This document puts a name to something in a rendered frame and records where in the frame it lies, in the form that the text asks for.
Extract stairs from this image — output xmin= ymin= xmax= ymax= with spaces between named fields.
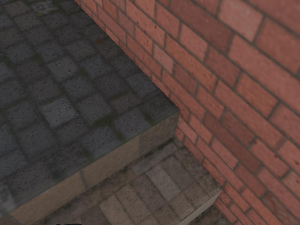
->
xmin=0 ymin=111 xmax=231 ymax=225

